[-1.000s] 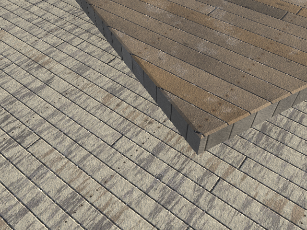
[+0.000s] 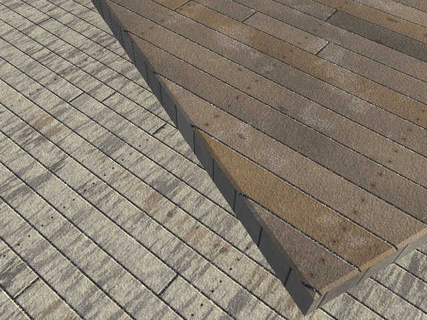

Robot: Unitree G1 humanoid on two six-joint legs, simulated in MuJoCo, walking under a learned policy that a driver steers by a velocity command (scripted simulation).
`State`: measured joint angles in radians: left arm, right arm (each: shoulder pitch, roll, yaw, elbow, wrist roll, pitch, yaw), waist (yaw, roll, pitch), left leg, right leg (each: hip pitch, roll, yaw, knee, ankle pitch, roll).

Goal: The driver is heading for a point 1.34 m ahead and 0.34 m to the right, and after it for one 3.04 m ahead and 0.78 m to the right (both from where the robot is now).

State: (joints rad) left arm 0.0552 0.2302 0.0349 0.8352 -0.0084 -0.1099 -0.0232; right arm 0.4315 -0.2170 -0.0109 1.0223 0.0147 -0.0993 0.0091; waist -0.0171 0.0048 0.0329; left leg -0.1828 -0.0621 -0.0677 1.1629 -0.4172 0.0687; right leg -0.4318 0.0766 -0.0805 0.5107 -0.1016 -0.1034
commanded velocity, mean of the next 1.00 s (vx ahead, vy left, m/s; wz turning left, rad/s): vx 0.50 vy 0.00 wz -0.19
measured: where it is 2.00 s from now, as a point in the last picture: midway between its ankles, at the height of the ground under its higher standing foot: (241, 187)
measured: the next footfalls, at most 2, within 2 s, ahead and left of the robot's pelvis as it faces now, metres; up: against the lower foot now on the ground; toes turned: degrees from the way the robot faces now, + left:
left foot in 0.46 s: +0.40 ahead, +0.18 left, +0.00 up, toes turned +1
right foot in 0.98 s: +0.58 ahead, -0.02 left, +0.00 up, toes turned -18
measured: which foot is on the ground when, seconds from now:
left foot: up 0.00-0.44, down 0.46-0.98, up 1.00-1.00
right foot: down 0.00-0.46, up 0.48-0.96, down 0.98-1.00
